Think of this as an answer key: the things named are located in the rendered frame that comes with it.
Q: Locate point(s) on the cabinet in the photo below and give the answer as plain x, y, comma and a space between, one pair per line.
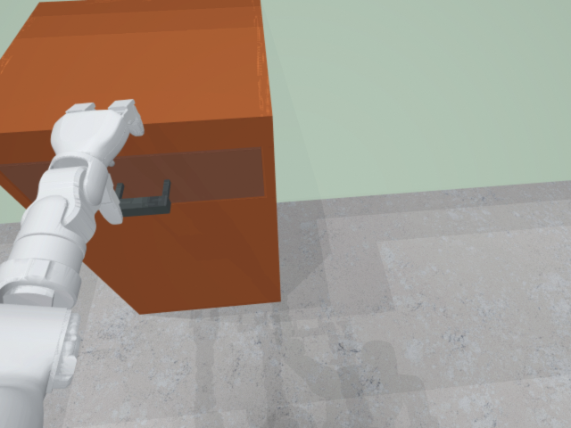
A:
197, 70

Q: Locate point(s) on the drawer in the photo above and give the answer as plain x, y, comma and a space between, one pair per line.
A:
194, 176

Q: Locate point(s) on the robot left forearm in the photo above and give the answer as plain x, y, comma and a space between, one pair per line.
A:
43, 266

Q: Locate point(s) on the handle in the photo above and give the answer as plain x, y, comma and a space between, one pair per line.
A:
142, 206

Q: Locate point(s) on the robot left upper arm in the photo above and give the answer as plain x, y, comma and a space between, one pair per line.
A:
39, 348

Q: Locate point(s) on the left robot hand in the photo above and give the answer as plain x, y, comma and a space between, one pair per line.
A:
102, 134

